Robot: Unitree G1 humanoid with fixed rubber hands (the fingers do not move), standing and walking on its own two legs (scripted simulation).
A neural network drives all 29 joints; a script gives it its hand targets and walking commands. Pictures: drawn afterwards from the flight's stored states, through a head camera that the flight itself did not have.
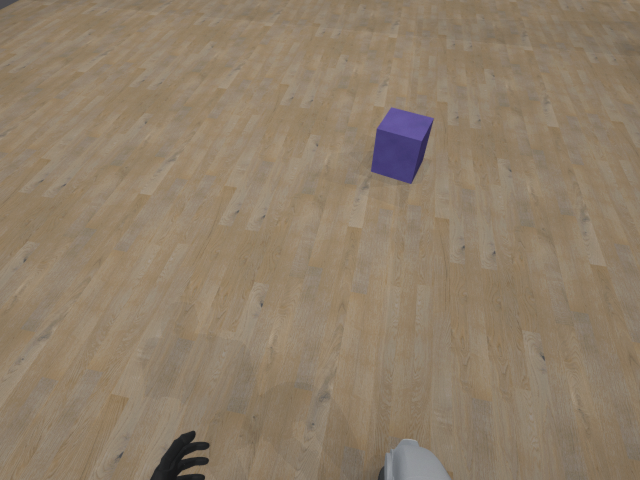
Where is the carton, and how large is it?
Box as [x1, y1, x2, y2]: [371, 107, 433, 183]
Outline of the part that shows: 391,107 376,131 371,171 410,183 422,160 433,118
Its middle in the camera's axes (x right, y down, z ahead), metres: +0.39 -0.45 +1.86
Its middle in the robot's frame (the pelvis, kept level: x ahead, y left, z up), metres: +1.60 -0.43 -0.66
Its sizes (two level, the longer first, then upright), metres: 0.210 0.200 0.250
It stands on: the floor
